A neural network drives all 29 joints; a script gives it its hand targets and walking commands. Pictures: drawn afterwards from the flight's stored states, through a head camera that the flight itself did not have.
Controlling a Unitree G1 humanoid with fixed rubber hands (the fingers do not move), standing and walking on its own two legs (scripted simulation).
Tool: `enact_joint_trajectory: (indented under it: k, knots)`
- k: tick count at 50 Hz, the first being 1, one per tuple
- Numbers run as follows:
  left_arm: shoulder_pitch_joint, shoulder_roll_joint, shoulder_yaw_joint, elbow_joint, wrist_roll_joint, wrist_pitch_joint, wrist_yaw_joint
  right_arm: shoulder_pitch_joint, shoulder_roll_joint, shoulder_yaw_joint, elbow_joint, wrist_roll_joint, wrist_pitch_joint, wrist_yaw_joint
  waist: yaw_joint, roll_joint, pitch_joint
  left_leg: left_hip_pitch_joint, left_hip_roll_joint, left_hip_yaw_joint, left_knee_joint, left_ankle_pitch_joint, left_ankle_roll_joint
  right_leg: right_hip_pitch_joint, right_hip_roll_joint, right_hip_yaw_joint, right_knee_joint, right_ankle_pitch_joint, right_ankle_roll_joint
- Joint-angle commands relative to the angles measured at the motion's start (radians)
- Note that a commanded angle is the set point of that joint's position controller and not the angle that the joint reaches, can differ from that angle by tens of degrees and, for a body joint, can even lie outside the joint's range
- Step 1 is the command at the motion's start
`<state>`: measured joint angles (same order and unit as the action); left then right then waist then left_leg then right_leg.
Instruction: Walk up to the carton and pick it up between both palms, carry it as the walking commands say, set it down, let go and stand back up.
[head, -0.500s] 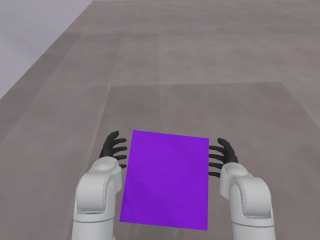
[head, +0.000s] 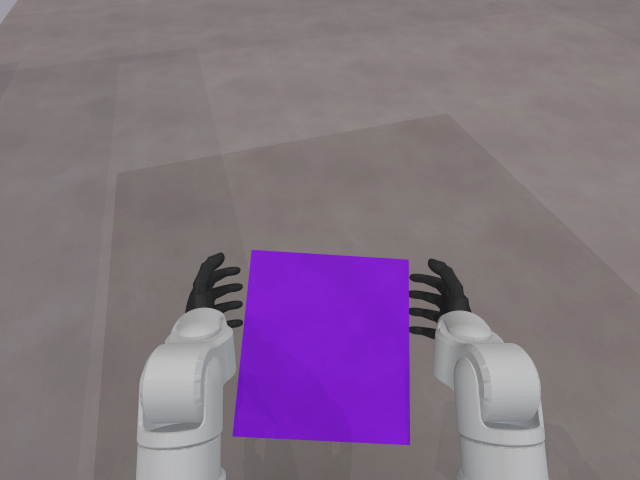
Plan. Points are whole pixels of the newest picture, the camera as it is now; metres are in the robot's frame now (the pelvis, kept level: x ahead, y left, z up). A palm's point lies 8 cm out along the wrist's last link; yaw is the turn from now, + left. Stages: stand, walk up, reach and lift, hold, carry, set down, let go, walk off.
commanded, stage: carry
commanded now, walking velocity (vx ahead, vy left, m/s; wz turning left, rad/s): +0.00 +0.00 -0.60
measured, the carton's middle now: (322, 342) +0.31 +0.01 -0.01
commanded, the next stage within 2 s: none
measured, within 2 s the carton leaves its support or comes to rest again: neither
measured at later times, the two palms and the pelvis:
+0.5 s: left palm (320, 325) +0.27 +0.01 +0.11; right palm (591, 410) +0.18 -0.24 +0.10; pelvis -0.04 -0.03 +0.01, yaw -19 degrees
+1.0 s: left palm (443, 377) +0.21 -0.11 +0.11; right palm out of the picture +0.05 -0.32 +0.10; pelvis -0.10 -0.05 +0.01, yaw -38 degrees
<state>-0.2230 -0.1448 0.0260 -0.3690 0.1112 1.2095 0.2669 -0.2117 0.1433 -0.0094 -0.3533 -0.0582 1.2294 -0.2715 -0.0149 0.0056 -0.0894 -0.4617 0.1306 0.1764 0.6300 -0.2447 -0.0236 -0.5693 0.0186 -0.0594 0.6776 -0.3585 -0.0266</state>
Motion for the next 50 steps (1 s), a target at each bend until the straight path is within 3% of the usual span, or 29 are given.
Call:
enact_joint_trajectory:
  k: [1, 3, 4, 5, 6, 9, 11, 14, 16, 17, 18, 19, 20, 22, 26, 28, 29, 30, 31, 33, 36, 41, 42, 43, 44, 45, 46, 48, 50]
  knots:
    - [-0.387, -1.057, -0.569, -0.09, -0.411, -0.024, -0.248, -0.426, 1.043, 0.49, -0.167, 0.304, -0.061, 0.23, 0.004, 0.181, -0.336, 0.258, 0.252, -0.133, -0.099, 0.348, 0.039, 0.119, -0.076, 0.001, -0.014, -0.023, 0.013]
    - [-0.374, -1.038, -0.549, -0.032, -0.413, -0.011, -0.256, -0.413, 1.014, 0.463, -0.137, 0.281, -0.058, 0.222, 0.008, 0.109, -0.307, 0.158, 0.202, -0.086, -0.05, 0.106, 0.005, 0.205, -0.105, 0.047, -0.112, -0.001, 0.002]
    - [-0.379, -1.036, -0.544, -0.03, -0.415, -0.013, -0.261, -0.433, 1.013, 0.463, -0.149, 0.279, -0.059, 0.223, 0.016, -0.024, -0.286, 0.085, 0.141, -0.045, 0.026, -0.106, -0.023, 0.232, -0.167, 0.163, -0.239, -0.008, -0.021]
    - [-0.4, -1.024, -0.539, -0.038, -0.414, -0.015, -0.262, -0.457, 1.015, 0.468, -0.174, 0.283, -0.062, 0.225, 0.011, -0.232, -0.284, 0.006, 0.029, 0.009, 0.186, -0.257, -0.065, 0.235, -0.316, 0.408, -0.381, -0.007, -0.056]
    - [-0.411, -1.023, -0.536, -0.045, -0.409, -0.015, -0.263, -0.484, 1.028, 0.479, -0.166, 0.287, -0.059, 0.225, 0.013, -0.249, -0.251, -0.063, -0.042, -0.031, 0.325, -0.314, -0.081, 0.236, -0.366, 0.519, -0.459, -0.107, -0.079]
    - [-0.383, -1.032, -0.504, -0.058, -0.384, -0.02, -0.262, -0.53, 1.069, 0.532, -0.166, 0.325, -0.054, 0.23, 0.019, -0.186, -0.294, -0.078, -0.073, -0.122, 0.335, -0.224, -0.049, 0.298, -0.317, 0.417, -0.462, -0.179, -0.077]
    - [-0.401, -1.049, -0.515, -0.109, -0.38, -0.041, -0.256, -0.519, 1.109, 0.553, -0.163, 0.352, -0.062, 0.238, 0.017, -0.175, -0.332, -0.016, -0.09, -0.114, 0.239, -0.189, -0.034, 0.347, -0.258, 0.326, -0.427, -0.046, -0.056]
    - [-0.383, -1.054, -0.514, -0.128, -0.359, -0.056, -0.247, -0.52, 1.12, 0.564, -0.192, 0.375, -0.075, 0.245, 0.02, -0.181, -0.394, 0.146, -0.123, -0.077, 0.006, -0.181, 0.006, 0.367, -0.236, 0.302, -0.467, 0.001, -0.024]
    - [-0.37, -1.053, -0.527, -0.131, -0.355, -0.061, -0.242, -0.499, 1.111, 0.556, -0.205, 0.374, -0.083, 0.248, 0.012, -0.161, -0.434, 0.356, -0.083, -0.058, -0.232, -0.121, 0.034, 0.311, -0.187, 0.238, -0.457, 0.042, 0.031]
    - [-0.364, -1.053, -0.537, -0.125, -0.353, -0.059, -0.241, -0.478, 1.1, 0.545, -0.198, 0.362, -0.086, 0.247, 0.001, -0.055, -0.436, 0.44, 0.01, -0.127, -0.293, -0.107, 0.062, 0.235, -0.135, 0.162, -0.394, 0.08, 0.073]
    - [-0.402, -1.069, -0.578, -0.162, -0.365, -0.061, -0.247, -0.463, 1.108, 0.534, -0.191, 0.346, -0.099, 0.252, -0.014, 0.168, -0.428, 0.445, 0.144, -0.254, -0.303, -0.117, 0.108, 0.164, -0.056, 0.05, -0.263, 0.098, 0.114]
    - [-0.403, -1.07, -0.593, -0.178, -0.368, -0.062, -0.246, -0.448, 1.105, 0.53, -0.199, 0.343, -0.107, 0.253, -0.006, 0.304, -0.372, 0.365, 0.263, -0.346, -0.295, 0.027, 0.141, 0.106, -0.046, 0.031, -0.056, 0.047, 0.063]
    - [-0.431, -1.078, -0.594, -0.198, -0.372, -0.063, -0.244, -0.475, 1.102, 0.537, -0.224, 0.347, -0.11, 0.257, 0.002, 0.281, -0.32, 0.363, 0.326, -0.324, -0.265, 0.279, 0.157, 0.028, -0.056, 0.01, 0.035, -0.008, 0.049]
    - [-0.401, -1.061, -0.578, -0.17, -0.375, -0.057, -0.241, -0.44, 1.078, 0.526, -0.212, 0.333, -0.101, 0.253, 0.008, 0.184, -0.297, 0.444, 0.278, -0.189, -0.147, 0.717, 0.125, -0.003, -0.056, -0.015, 0.077, -0.051, 0.048]
    - [-0.349, -1.037, -0.572, -0.105, -0.401, -0.031, -0.247, -0.379, 0.989, 0.473, -0.211, 0.292, -0.087, 0.233, -0.004, 0.191, -0.29, 0.472, 0.219, -0.068, 0.0, 0.817, 0.07, 0.104, -0.012, -0.113, -0.074, -0.006, 0.07]
    - [-0.341, -1.025, -0.558, -0.068, -0.4, -0.018, -0.249, -0.362, 0.952, 0.445, -0.177, 0.269, -0.076, 0.224, 0.013, 0.153, -0.325, 0.377, 0.208, -0.023, 0.116, 0.689, 0.016, 0.291, -0.062, -0.062, -0.201, 0.137, 0.059]
    - [-0.342, -1.017, -0.546, -0.049, -0.4, -0.015, -0.251, -0.355, 0.939, 0.437, -0.16, 0.255, -0.072, 0.218, 0.022, 0.028, -0.345, 0.186, 0.164, -0.008, 0.203, 0.427, -0.028, 0.477, -0.159, 0.078, -0.183, 0.399, 0.006]
    - [-0.343, -1.02, -0.539, -0.027, -0.397, -0.017, -0.249, -0.382, 0.95, 0.449, -0.189, 0.259, -0.064, 0.221, 0.021, -0.23, -0.363, 0.01, 0.067, 0.006, 0.327, -0.13, -0.077, 0.564, -0.376, 0.349, -0.17, 0.881, -0.092]
    - [-0.336, -1.029, -0.529, -0.021, -0.393, -0.017, -0.248, -0.438, 0.966, 0.472, -0.209, 0.28, -0.06, 0.225, 0.026, -0.299, -0.331, -0.071, -0.016, -0.03, 0.366, -0.437, -0.091, 0.564, -0.395, 0.417, -0.196, 1.077, -0.139]
    - [-0.382, -1.039, -0.52, -0.073, -0.384, -0.023, -0.25, -0.486, 1.023, 0.501, -0.179, 0.313, -0.063, 0.236, 0.026, -0.154, -0.331, -0.105, -0.027, -0.093, 0.361, -0.403, -0.073, 0.563, -0.368, 0.373, -0.22, 0.829, -0.125]
    - [-0.408, -1.062, -0.509, -0.113, -0.369, -0.041, -0.247, -0.52, 1.075, 0.525, -0.186, 0.348, -0.069, 0.246, 0.027, -0.175, -0.351, -0.033, -0.056, -0.1, 0.244, -0.258, -0.055, 0.493, -0.282, 0.311, -0.285, 0.434, -0.081]
    - [-0.387, -1.04, -0.5, -0.127, -0.338, -0.05, -0.233, -0.508, 1.094, 0.539, -0.192, 0.371, -0.072, 0.249, 0.018, -0.133, -0.403, 0.236, -0.074, -0.067, -0.122, -0.124, -0.022, 0.368, -0.211, 0.271, -0.329, 0.179, -0.022]
    - [-0.402, -1.042, -0.509, -0.138, -0.341, -0.049, -0.233, -0.503, 1.094, 0.53, -0.194, 0.366, -0.076, 0.248, 0.003, -0.077, -0.398, 0.344, -0.012, -0.099, -0.214, -0.071, 0.005, 0.263, -0.161, 0.201, -0.306, 0.125, 0.026]
    - [-0.432, -1.046, -0.532, -0.168, -0.349, -0.046, -0.236, -0.492, 1.085, 0.514, -0.201, 0.355, -0.084, 0.249, -0.012, 0.111, -0.366, 0.361, 0.126, -0.268, -0.292, -0.137, 0.067, 0.155, -0.083, 0.114, -0.208, 0.016, 0.078]
    - [-0.435, -1.043, -0.545, -0.169, -0.347, -0.04, -0.235, -0.479, 1.081, 0.511, -0.188, 0.35, -0.087, 0.25, -0.006, 0.341, -0.331, 0.317, 0.294, -0.399, -0.296, 0.053, 0.134, 0.109, -0.017, 0.04, 0.043, -0.028, 0.059]
    - [-0.446, -1.049, -0.549, -0.179, -0.349, -0.036, -0.234, -0.501, 1.083, 0.521, -0.22, 0.356, -0.086, 0.253, -0.001, 0.307, -0.292, 0.339, 0.366, -0.386, -0.281, 0.287, 0.184, 0.025, -0.016, 0.01, 0.181, -0.113, 0.055]
    - [-0.424, -1.043, -0.545, -0.159, -0.348, -0.029, -0.233, -0.473, 1.072, 0.519, -0.213, 0.343, -0.078, 0.252, 0.002, 0.213, -0.278, 0.39, 0.353, -0.338, -0.232, 0.482, 0.194, -0.012, -0.026, 0.002, 0.25, -0.141, 0.067]
    - [-0.411, -1.04, -0.552, -0.151, -0.377, -0.027, -0.239, -0.441, 1.059, 0.497, -0.213, 0.326, -0.075, 0.244, 0.008, 0.152, -0.282, 0.45, 0.273, -0.192, -0.133, 0.754, 0.125, 0.02, -0.044, -0.013, 0.201, -0.11, 0.086]
    - [-0.403, -1.033, -0.559, -0.152, -0.4, -0.019, -0.242, -0.434, 1.024, 0.471, -0.248, 0.32, -0.074, 0.233, -0.001, 0.203, -0.284, 0.484, 0.244, -0.124, -0.096, 0.789, 0.093, 0.068, -0.01, -0.079, 0.103, -0.107, 0.11]
